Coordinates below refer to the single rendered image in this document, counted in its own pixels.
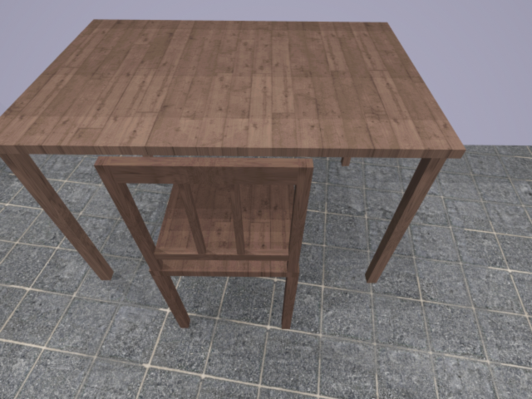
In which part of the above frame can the chair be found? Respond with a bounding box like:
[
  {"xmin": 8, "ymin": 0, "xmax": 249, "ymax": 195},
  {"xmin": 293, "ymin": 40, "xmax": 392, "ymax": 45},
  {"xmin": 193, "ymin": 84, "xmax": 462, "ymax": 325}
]
[{"xmin": 94, "ymin": 156, "xmax": 313, "ymax": 329}]

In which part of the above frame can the table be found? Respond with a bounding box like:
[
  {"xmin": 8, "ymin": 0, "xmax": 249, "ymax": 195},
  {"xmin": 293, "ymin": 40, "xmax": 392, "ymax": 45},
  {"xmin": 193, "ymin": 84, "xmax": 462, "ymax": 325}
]
[{"xmin": 0, "ymin": 19, "xmax": 466, "ymax": 283}]

